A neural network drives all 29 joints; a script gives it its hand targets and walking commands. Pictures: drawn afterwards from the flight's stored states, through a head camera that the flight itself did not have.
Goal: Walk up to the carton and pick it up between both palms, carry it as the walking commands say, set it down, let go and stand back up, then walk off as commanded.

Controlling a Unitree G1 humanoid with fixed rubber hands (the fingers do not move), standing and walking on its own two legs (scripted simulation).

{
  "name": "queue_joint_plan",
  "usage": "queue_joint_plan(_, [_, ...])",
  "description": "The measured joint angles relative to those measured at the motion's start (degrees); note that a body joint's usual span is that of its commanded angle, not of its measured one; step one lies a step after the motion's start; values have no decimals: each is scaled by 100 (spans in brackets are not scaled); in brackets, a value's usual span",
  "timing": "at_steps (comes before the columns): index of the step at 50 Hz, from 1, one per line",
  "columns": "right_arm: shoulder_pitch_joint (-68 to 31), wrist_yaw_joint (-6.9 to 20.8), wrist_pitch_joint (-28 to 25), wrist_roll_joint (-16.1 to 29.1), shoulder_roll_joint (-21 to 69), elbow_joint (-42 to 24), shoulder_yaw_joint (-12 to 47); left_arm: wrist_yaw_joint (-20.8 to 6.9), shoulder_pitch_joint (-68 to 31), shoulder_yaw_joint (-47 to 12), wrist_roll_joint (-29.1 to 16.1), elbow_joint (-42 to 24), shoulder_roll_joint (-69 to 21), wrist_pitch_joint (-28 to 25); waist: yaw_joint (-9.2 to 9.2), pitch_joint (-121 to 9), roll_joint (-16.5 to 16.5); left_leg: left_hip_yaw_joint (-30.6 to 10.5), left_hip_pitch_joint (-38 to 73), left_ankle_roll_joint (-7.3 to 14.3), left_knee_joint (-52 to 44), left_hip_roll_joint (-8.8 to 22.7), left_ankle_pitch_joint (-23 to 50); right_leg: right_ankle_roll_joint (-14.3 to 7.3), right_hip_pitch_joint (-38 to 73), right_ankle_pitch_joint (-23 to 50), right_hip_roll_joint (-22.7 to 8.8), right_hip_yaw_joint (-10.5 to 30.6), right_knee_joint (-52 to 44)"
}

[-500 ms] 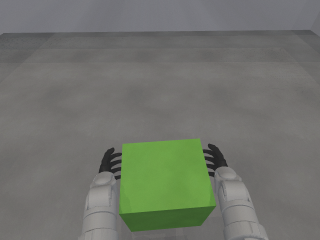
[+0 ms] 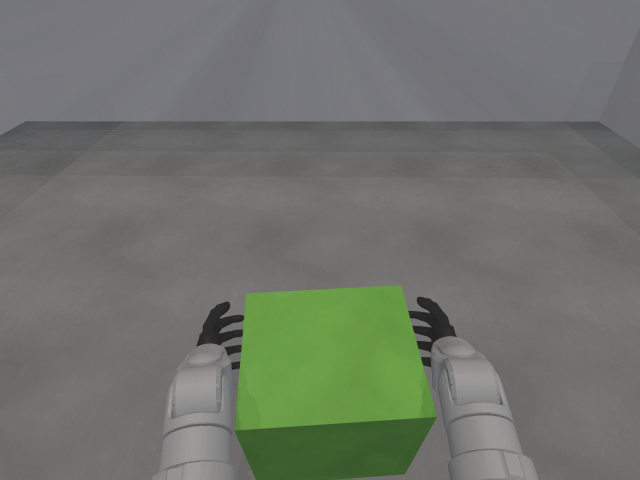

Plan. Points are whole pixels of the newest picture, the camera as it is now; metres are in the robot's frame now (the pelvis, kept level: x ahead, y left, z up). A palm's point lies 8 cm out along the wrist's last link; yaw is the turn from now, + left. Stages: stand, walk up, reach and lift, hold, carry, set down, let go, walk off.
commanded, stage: reach and lift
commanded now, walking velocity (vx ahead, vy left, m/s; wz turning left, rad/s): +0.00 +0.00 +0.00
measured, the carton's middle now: (328, 387) +0.29 +0.03 -0.02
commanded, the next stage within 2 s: hold in 1.20 s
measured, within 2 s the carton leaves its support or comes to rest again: neither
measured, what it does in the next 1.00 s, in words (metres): stands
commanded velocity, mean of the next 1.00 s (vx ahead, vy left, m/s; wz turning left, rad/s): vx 0.00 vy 0.00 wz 0.00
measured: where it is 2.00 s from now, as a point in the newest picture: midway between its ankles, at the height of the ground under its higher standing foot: outside the picture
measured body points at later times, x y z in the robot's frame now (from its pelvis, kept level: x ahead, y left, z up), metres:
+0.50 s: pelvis +0.00 +0.02 +0.00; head -0.06 +0.02 +0.45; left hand +0.31 +0.16 +0.05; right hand +0.30 -0.14 +0.05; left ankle +0.02 +0.13 -0.75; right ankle -0.01 -0.10 -0.75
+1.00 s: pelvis +0.00 +0.01 +0.00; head -0.06 +0.02 +0.45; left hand +0.30 +0.17 +0.05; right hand +0.30 -0.14 +0.05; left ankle +0.02 +0.13 -0.75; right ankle -0.01 -0.10 -0.75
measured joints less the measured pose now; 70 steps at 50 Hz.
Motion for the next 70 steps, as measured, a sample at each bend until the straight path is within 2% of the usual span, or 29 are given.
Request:
queue_joint_plan(18, [70,41,202,0,-21,-283,-79,21,-46,-158,-14,29,-15,59,-344,72,-13,60,-41,99,52,-71,-10,97,12,29,-85,14,-66])
queue_joint_plan(24, [52,60,198,-25,-17,-315,-150,40,-129,-150,9,95,-42,36,-401,83,-15,102,-64,136,68,-100,-20,131,-20,17,-117,43,-46])
queue_joint_plan(54, [373,23,248,60,-98,-575,159,-81,193,-407,-89,-185,49,60,-334,117,9,71,-2,111,30,-83,7,101,26,19,-108,-27,-37])
queue_joint_plan(70, [329,4,208,80,-88,-535,110,-109,137,-360,-76,-192,35,24,-292,174,-18,88,-60,116,120,-82,1,111,-25,25,-104,-39,31])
